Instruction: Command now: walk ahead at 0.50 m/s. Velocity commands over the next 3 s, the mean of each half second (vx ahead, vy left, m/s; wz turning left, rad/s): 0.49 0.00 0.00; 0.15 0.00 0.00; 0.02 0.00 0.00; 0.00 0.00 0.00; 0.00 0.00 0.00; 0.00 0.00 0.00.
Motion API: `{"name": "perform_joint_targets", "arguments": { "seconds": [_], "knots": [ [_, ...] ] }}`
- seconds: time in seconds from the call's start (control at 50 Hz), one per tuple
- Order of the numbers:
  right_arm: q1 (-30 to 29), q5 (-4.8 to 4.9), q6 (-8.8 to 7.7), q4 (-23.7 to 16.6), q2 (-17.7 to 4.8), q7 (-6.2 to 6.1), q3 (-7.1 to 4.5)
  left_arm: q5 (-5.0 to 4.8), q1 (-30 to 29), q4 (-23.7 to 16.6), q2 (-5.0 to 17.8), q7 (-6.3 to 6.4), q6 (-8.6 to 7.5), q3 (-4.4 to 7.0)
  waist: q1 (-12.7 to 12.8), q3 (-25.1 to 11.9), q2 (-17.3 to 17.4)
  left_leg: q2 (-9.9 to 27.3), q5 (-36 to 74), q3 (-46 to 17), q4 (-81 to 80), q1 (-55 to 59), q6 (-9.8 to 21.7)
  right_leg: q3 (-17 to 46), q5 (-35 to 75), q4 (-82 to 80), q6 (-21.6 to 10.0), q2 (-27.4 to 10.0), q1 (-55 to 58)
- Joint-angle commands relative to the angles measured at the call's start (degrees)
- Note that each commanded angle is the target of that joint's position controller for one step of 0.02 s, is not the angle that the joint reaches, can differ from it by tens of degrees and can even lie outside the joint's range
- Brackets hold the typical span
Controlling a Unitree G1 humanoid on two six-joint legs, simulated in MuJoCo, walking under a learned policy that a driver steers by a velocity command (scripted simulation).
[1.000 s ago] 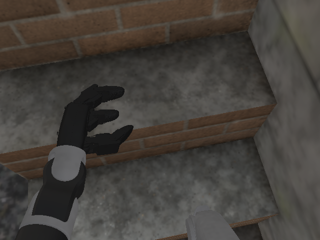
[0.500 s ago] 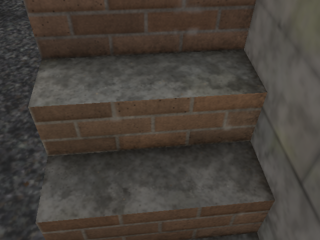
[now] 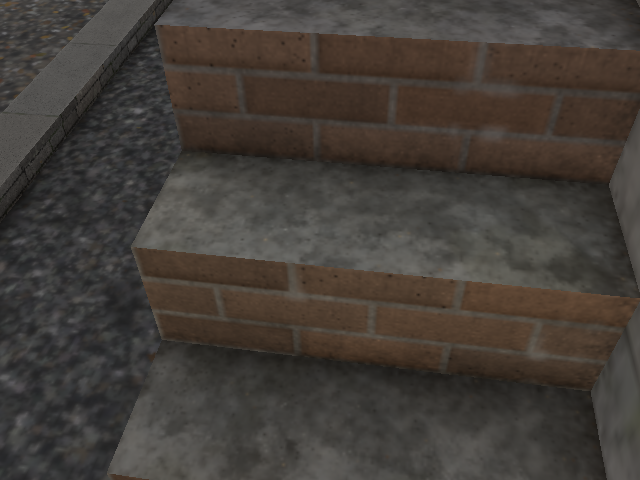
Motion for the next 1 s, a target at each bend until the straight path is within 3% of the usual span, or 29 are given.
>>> {"name": "perform_joint_targets", "arguments": {
  "seconds": [0.02, 0.06, 0.1, 0.18, 0.2, 0.22, 0.24, 0.26, 0.28, 0.3, 0.36, 0.38, 0.4, 0.44, 0.48, 0.5, 0.54, 0.58, 0.6, 0.64, 0.66, 0.68, 0.7, 0.74, 0.76, 0.78, 0.86, 0.94, 1.0],
  "knots": [
    [-4.18, 0.15, 1.41, -8.13, 0.11, -0.34, 1.79, 1.10, 1.85, 6.03, -1.29, 0.58, -1.88, -2.09, -5.22, 11.05, -4.31, 5.35, -5.66, -5.68, 18.57, -38.51, 4.53, 24.46, -3.45, -18.05, -11.23, -21.31, 10.90],
    [-13.68, -0.09, 2.46, -15.32, -2.74, -0.43, 1.65, 1.49, -3.26, 5.16, 1.60, -0.66, -3.15, -1.37, -7.06, 9.27, -0.78, 11.30, 1.70, 4.70, -9.50, -20.67, 3.50, 11.70, 4.22, -24.46, -7.46, -16.26, -4.85],
    [-35.87, -0.56, 4.26, -23.79, -5.50, 1.38, 1.15, -1.36, -0.26, 5.61, 5.42, -0.65, -4.70, 0.00, -4.68, 8.41, -11.11, 14.23, -5.11, 14.31, -21.86, 6.21, 2.00, 10.53, 7.30, -38.31, -7.79, -15.19, -30.29],
    [-16.78, -2.95, 6.98, -17.25, -1.43, 6.22, 2.26, -5.35, 2.90, 7.17, 16.30, -1.35, -4.97, 2.27, -9.65, -3.75, -18.34, 2.16, -16.67, 22.77, -41.76, 12.16, -1.28, 6.53, 118.49, -21.11, -10.48, -22.40, 8.74],
    [-10.46, -2.62, 2.48, -8.73, 3.54, 4.09, 0.80, -13.21, -7.40, -4.11, 7.95, 11.41, -3.98, 4.05, -9.70, -7.68, -0.78, -3.69, -26.69, 19.09, -53.95, 23.63, -3.94, 1.95, 123.22, -10.77, -1.01, -16.55, 23.17],
    [-6.24, -0.12, 1.36, -9.60, 3.44, 2.77, 0.86, -11.74, -5.04, -4.16, 10.29, 14.23, -3.92, 3.79, -11.38, -11.56, -11.46, -5.74, -29.98, 13.44, -64.11, 31.34, -4.49, 3.78, 122.51, -2.47, -2.32, -18.84, 25.26],
    [-0.24, -0.68, 1.22, -8.12, 1.78, 1.33, 0.30, -11.76, -6.42, -6.22, 9.71, 14.45, -4.58, 4.48, -14.37, -13.12, -15.60, -6.56, -26.65, 10.33, -73.92, 40.73, -3.50, 3.61, 118.53, 5.66, -3.67, -18.80, 23.81],
    [4.87, -2.97, 1.77, -5.97, -0.35, -0.68, -0.72, -10.55, -10.96, -10.02, 5.43, 12.74, -5.99, 3.41, -17.18, -9.28, -10.62, 0.55, -12.86, -0.91, -81.75, 54.38, 0.31, 0.12, 92.36, 18.94, -3.62, -14.33, 2.25],
    [9.32, -5.59, 2.80, -1.45, -5.95, -1.64, -2.76, -9.16, -16.81, -13.07, 0.77, 10.93, -5.99, 2.01, -16.88, -8.16, 6.42, 17.75, -7.43, -29.49, -88.56, 58.15, 9.68, -3.95, 37.82, 47.85, -2.23, -4.03, -20.83],
    [12.65, -5.69, 2.07, -0.47, -8.05, -1.72, -5.15, -7.29, -22.59, -15.51, -0.63, 11.51, -5.42, 3.38, -18.66, -5.54, 0.36, 20.07, -0.99, -38.24, -99.72, 53.29, 12.51, 7.95, 19.95, 83.92, -2.64, 0.26, -30.06],
    [8.19, -5.50, -2.06, 7.06, -6.14, -1.76, -5.79, -5.99, -28.97, -28.06, -7.67, 13.00, -4.30, 0.27, -7.43, 13.76, -0.37, 20.95, -12.96, -26.64, -106.53, 46.51, 2.97, 18.08, 4.19, 105.41, -5.21, -0.36, -54.12],
    [13.06, -1.52, -0.39, 5.56, -3.72, 2.90, -3.06, -4.16, -20.85, -20.83, 0.69, 3.81, -1.99, 0.28, -9.89, 17.18, -13.53, 21.71, 10.61, -32.92, -105.84, 45.98, 7.64, 22.48, 14.24, 101.72, -9.55, 0.84, -61.34],
    [9.63, -1.68, -0.06, 6.78, -2.03, 4.53, -2.97, -5.80, -17.58, -22.55, 0.06, 1.29, -1.00, 0.62, -2.59, 16.28, -10.92, 22.45, 15.64, -24.04, -107.21, 45.68, 6.52, 21.34, 10.52, 101.23, -11.84, 0.01, -64.49],
    [2.57, -3.37, -0.19, 6.79, -1.09, 4.54, -3.75, -5.86, -19.56, -26.48, -1.23, 0.79, 0.28, -0.42, 2.23, 13.31, -3.94, 18.20, 12.14, -9.49, -114.25, 41.87, 3.92, 16.14, 2.37, 101.64, -13.06, 1.24, -62.77],
    [10.57, -7.57, -1.96, 11.40, 1.83, 2.93, -2.24, -5.78, -21.50, -27.69, -2.31, 0.32, -0.20, -1.11, 2.28, 10.79, -8.58, 15.95, 17.99, -2.93, -113.49, 46.95, -0.73, 12.12, 5.94, 101.74, -12.39, 1.29, -65.89],
    [15.22, -10.04, -2.97, 12.22, -0.91, 3.15, -1.73, -5.77, -27.38, -32.62, -0.35, 1.01, 0.07, -1.56, 2.28, 6.59, -12.05, 12.04, 27.65, 3.88, -112.86, 46.13, -2.79, 5.57, 17.10, 82.11, -10.00, -0.78, -59.90],
    [17.96, -7.52, -2.79, 11.74, -7.63, 2.59, -3.44, -7.62, -48.94, -42.85, -1.01, 1.41, 3.75, -3.40, -1.03, 4.07, -0.90, 14.78, 45.86, 4.22, -128.74, 36.71, -0.93, -2.72, 2.71, 62.86, -5.88, -2.95, -43.63],
    [14.89, -4.68, -2.99, 13.22, -15.03, 5.64, -4.86, -8.37, -36.96, -41.02, 0.06, 0.20, 7.57, -3.76, 7.99, 0.03, 11.45, 17.80, 103.75, 4.02, -123.03, 40.32, 3.33, -2.04, 6.00, 58.52, -2.84, 1.36, -29.52],
    [12.35, -3.28, -4.57, 10.41, -20.21, 6.16, -6.56, -7.85, -26.02, -37.34, 4.49, 0.04, 9.21, -2.80, 10.41, -4.13, 7.21, 21.76, 118.05, 2.80, -116.77, 54.24, 4.01, -1.44, 8.01, 46.85, -1.27, 2.25, -29.72],
    [17.17, -4.38, -4.23, 9.93, -17.61, 6.36, -6.88, -6.48, -22.18, -32.24, 10.15, 0.68, 11.45, -0.02, 3.88, -10.16, 4.33, 21.00, 129.65, 4.58, -106.17, 69.24, 5.52, -5.61, 10.31, 29.67, -2.11, 6.83, -23.24],
    [13.84, -2.47, -2.28, 11.15, -17.03, 5.65, -7.41, -4.87, -12.26, -30.10, 8.47, 1.73, 12.77, 1.43, 9.49, -9.30, 7.02, 17.87, 111.47, 4.31, -93.39, 68.03, 4.07, -0.67, 16.60, 8.38, -1.54, 5.36, -13.59],
    [22.64, -6.61, -0.83, 12.54, -7.13, 8.00, -3.92, -4.47, -1.02, -20.10, 11.67, 1.85, 12.87, 2.09, 3.91, -20.34, -14.16, 6.75, 32.20, 4.85, -66.50, 42.98, -5.21, 30.72, 30.29, 2.49, -18.22, -12.29, 8.49],
    [21.14, 2.06, -2.96, 10.74, -7.48, 4.12, -8.04, -7.57, -17.51, -16.14, 8.12, 11.97, 6.19, 3.01, -4.74, -18.74, -7.16, -0.65, 9.35, -2.60, -51.47, 54.85, -12.06, 43.64, 6.93, -5.69, -14.36, -11.73, 3.84],
    [14.78, -0.87, -0.72, 6.38, -1.60, 2.44, -6.45, -7.95, -22.92, -14.33, 5.90, 15.70, 2.72, 2.59, -8.18, -1.59, 1.16, -2.61, 11.19, -9.80, -36.66, 41.34, -13.48, 41.78, -14.14, -6.73, -8.30, -13.53, -9.05],
    [10.99, 2.10, -1.26, 5.86, -7.72, 2.86, -5.41, -3.28, -19.36, -14.02, 3.70, 5.71, 1.17, 1.21, 0.32, 11.83, -13.45, -1.16, 12.52, -15.14, -34.13, 10.60, -8.67, 23.60, -4.59, 5.26, -7.89, -9.57, -6.84],
    [9.37, 1.75, -1.63, 3.70, -8.97, 1.83, -5.62, -3.43, -15.48, -10.05, 1.82, 2.93, 0.03, 0.87, -0.75, 6.85, -3.07, 0.18, 8.16, -12.22, -35.01, 11.65, -7.76, 21.04, 10.17, 1.98, -6.23, -9.87, -3.75],
    [6.92, -2.51, 0.75, -0.34, -5.08, -0.15, -2.50, -3.87, -16.08, -7.70, -0.16, 3.53, -1.62, 0.30, -4.81, 0.19, -6.18, 7.17, 2.22, -4.91, -38.09, 4.06, -11.23, 21.59, 6.42, -5.87, -7.93, -11.72, -1.18],
    [13.67, -1.16, 1.43, 2.16, -3.95, 2.27, -1.82, -8.17, -30.49, -15.83, 3.18, 0.67, -4.78, 0.74, -12.63, 2.60, -7.38, 12.91, -5.17, 5.00, -45.06, 41.10, -20.21, 11.45, 2.01, -13.58, 0.83, -8.87, -33.46],
    [13.57, -2.27, -0.60, 4.04, -2.11, 4.13, -2.00, -7.34, -30.07, -17.65, 7.51, 0.60, -6.91, 0.94, -11.90, 6.45, -4.19, 12.51, -0.80, 6.59, -68.35, 50.53, -22.19, 8.37, 18.96, -7.07, 1.35, -7.97, -26.52]
  ]
}}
